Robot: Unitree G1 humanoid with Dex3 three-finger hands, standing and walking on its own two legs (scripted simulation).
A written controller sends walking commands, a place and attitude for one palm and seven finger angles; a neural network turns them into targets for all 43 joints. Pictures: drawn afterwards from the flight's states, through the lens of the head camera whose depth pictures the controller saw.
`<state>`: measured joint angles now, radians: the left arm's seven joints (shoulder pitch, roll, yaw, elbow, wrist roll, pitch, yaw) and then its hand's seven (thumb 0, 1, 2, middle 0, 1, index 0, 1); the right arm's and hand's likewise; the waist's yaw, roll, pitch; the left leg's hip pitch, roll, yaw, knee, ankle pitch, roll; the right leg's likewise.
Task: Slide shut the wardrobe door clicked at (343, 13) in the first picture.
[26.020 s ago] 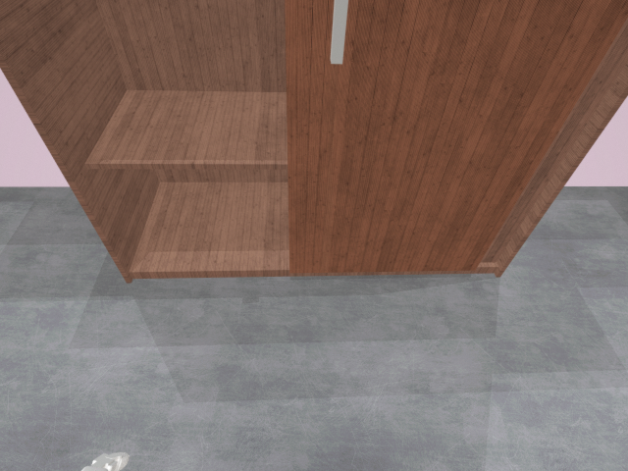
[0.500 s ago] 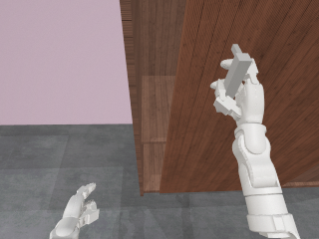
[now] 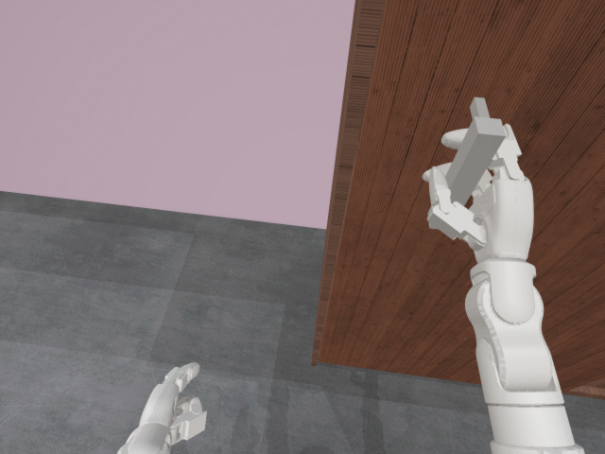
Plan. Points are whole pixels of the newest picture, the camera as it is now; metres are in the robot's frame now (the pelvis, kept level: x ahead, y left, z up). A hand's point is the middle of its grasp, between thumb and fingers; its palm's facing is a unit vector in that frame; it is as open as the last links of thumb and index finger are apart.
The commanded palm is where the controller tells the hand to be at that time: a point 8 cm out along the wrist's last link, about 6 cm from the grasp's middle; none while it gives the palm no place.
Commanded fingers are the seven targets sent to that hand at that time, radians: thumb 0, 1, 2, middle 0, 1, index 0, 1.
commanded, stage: step sideways, sliding the door along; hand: right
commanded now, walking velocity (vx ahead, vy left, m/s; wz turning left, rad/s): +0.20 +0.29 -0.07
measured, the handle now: (457, 167) +0.39 -0.15 +0.18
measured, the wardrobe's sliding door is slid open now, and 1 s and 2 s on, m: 0.00 0.00 0.00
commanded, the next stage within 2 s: stop walking and hold the door there in 0.76 s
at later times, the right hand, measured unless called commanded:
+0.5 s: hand (430, 197) +0.36 -0.11 +0.17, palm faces +0.39 +0.92 -0.07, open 6.5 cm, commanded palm +0.31 -0.08 +0.18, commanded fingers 0.00 -0.90 -0.90 0.45 1.40 0.45 1.40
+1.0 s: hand (434, 198) +0.36 -0.12 +0.17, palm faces +0.43 +0.88 -0.20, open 6.5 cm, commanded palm +0.31 -0.14 +0.18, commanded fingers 0.00 -0.90 -0.90 0.45 1.40 0.45 1.40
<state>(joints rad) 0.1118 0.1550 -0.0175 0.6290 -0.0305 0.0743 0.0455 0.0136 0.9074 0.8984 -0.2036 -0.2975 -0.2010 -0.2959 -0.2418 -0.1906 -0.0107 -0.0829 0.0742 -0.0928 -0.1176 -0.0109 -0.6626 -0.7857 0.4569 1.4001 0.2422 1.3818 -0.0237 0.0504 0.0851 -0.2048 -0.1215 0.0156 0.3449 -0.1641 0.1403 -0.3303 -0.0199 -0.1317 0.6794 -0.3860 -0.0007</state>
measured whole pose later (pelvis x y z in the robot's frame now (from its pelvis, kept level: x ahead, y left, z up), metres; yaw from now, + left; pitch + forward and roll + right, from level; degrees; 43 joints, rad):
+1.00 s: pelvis +0.08 +0.13 -0.01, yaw -8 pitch +1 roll +1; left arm 0.09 0.20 0.04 0.55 -0.04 -0.04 -0.02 0.01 0.91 0.90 -0.20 -0.30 -0.20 -0.30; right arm -0.05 -0.28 -0.22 -0.26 0.09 -0.16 -0.09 -0.09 -0.64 -0.82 0.45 1.40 0.27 1.30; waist -0.07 -0.04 0.15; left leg -0.17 0.05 0.06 0.55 -0.29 -0.05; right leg -0.21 -0.28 -0.14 0.55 -0.20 0.09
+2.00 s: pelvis +0.02 +0.04 -0.01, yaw -1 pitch -1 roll +0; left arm 0.14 0.17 -0.04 0.63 -0.02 0.00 0.04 0.01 0.90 0.90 -0.21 -0.30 -0.20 -0.30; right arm -0.20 -0.18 -0.07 -0.10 0.07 -0.09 -0.19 0.01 -0.74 -0.78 0.42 1.40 0.25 1.36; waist -0.02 0.00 0.08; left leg -0.20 0.19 -0.01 0.45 -0.21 -0.10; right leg -0.18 -0.15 -0.25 0.53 -0.30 0.04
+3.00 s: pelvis +0.03 +0.11 -0.01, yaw -8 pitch +1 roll +0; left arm 0.21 0.24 0.04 0.74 -0.02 -0.14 0.04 0.01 0.91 0.90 -0.20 -0.30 -0.20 -0.30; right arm -0.30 -0.24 -0.24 0.18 0.18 -0.24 0.11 -0.02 0.56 -0.20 0.43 1.28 0.25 1.15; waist -0.02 -0.03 0.03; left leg -0.22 0.11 0.06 0.56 -0.34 -0.07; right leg -0.25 -0.15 -0.02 0.50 -0.26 0.09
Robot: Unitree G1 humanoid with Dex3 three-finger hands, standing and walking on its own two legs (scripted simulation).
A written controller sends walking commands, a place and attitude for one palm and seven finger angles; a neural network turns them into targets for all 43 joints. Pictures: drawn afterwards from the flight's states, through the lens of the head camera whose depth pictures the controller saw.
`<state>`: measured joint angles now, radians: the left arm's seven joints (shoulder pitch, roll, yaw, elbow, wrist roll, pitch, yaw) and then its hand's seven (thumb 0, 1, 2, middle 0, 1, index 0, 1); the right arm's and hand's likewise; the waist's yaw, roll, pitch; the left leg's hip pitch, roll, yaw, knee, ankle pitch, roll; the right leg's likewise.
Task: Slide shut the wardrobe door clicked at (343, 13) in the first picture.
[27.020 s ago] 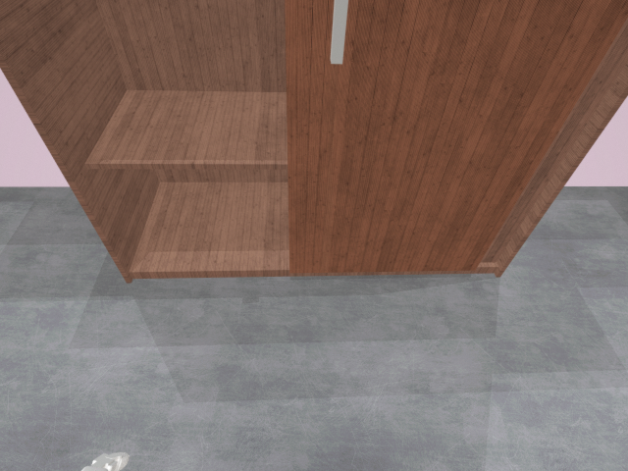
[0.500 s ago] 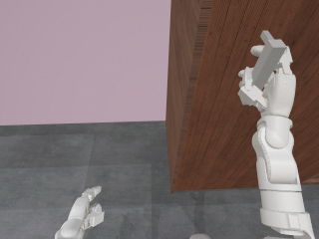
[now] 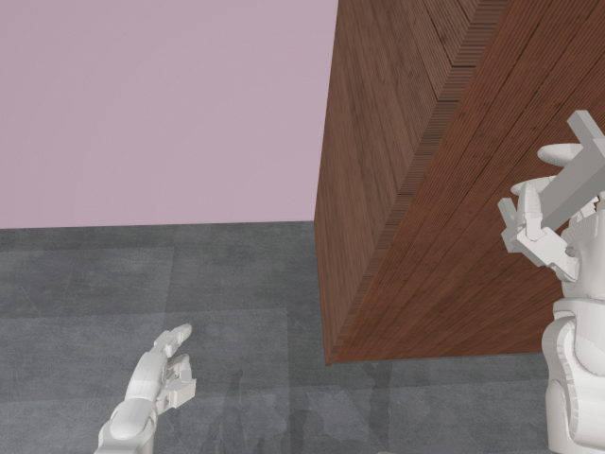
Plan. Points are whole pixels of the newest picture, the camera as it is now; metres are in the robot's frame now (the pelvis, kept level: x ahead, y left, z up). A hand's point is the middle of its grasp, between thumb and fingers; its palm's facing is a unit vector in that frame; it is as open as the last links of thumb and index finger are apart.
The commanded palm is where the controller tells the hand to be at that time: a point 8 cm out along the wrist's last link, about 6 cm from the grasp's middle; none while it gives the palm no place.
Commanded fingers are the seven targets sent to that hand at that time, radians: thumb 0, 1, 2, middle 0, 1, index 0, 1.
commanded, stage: stop walking and hold the door there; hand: right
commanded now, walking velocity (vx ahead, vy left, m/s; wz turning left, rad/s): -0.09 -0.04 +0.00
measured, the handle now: (546, 187) +0.34 -0.23 +0.19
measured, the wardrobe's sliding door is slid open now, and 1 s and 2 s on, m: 0.00 0.00 0.00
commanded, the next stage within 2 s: loosen the grip on the handle in 1.08 s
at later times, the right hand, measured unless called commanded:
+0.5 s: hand (528, 227) +0.31 -0.21 +0.17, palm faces +0.23 +0.96 -0.15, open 6.3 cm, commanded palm +0.26 -0.24 +0.18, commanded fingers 0.00 -0.90 -0.90 0.45 1.40 0.45 1.40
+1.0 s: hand (531, 230) +0.30 -0.21 +0.18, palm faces +0.11 +0.99 -0.04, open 6.2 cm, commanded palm +0.26 -0.23 +0.18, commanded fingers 0.00 -0.90 -0.90 0.45 1.40 0.45 1.40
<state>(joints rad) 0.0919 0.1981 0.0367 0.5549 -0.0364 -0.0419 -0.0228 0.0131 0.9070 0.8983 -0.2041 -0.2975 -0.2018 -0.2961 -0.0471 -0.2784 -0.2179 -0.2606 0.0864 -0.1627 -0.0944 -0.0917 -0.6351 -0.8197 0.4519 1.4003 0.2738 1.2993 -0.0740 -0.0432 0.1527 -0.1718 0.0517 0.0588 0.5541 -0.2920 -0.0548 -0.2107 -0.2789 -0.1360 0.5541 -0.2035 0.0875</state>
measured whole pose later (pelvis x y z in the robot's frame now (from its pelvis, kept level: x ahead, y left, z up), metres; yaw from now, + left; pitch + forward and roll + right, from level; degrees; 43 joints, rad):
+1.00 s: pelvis -0.05 -0.09 -0.01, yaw +6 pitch -1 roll +0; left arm 0.14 0.17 -0.04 0.63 -0.02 0.00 0.04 0.01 0.90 0.90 -0.21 -0.30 -0.20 -0.30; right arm -0.20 -0.18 -0.07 -0.10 0.07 -0.09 -0.19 0.01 -0.74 -0.78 0.42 1.40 0.25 1.36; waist -0.02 0.00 0.08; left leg -0.20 0.19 -0.01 0.45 -0.21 -0.10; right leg -0.18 -0.15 -0.25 0.53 -0.30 0.04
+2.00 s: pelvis -0.05 -0.03 -0.01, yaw -1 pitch +1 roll +0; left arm 0.21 0.24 0.04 0.74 -0.02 -0.14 0.04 0.01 0.91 0.90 -0.20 -0.30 -0.20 -0.30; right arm -0.30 -0.24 -0.24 0.18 0.18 -0.24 0.11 -0.02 0.56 -0.20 0.43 1.28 0.25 1.15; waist -0.02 -0.03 0.03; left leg -0.22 0.11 0.06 0.56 -0.34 -0.07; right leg -0.25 -0.15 -0.02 0.50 -0.26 0.09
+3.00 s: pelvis -0.06 -0.04 -0.01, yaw -1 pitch -1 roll +0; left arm 0.18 0.25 -0.01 0.66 -0.03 -0.15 0.10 0.01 0.90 0.90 -0.21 -0.30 -0.20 -0.30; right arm -0.07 -0.32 -0.42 0.02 0.32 -0.20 0.26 -0.02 0.56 -0.20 0.25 1.15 0.25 1.15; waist -0.05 -0.03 0.03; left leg -0.23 0.12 0.05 0.59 -0.34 -0.08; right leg -0.27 -0.14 -0.02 0.59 -0.30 0.10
